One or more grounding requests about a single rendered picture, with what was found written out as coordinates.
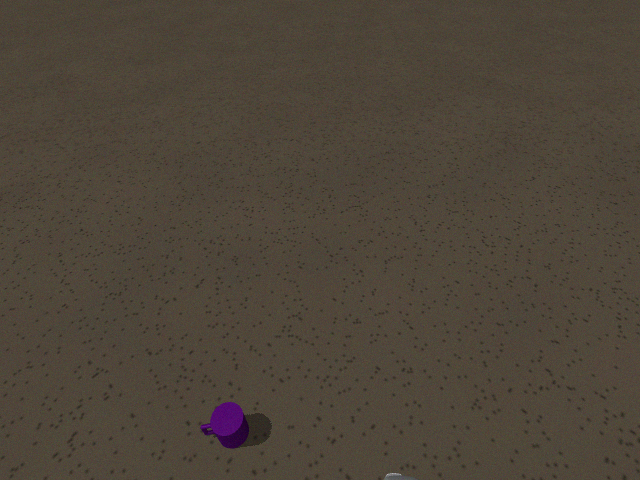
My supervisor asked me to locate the mug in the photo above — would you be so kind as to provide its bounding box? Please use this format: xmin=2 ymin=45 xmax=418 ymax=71
xmin=200 ymin=402 xmax=249 ymax=449

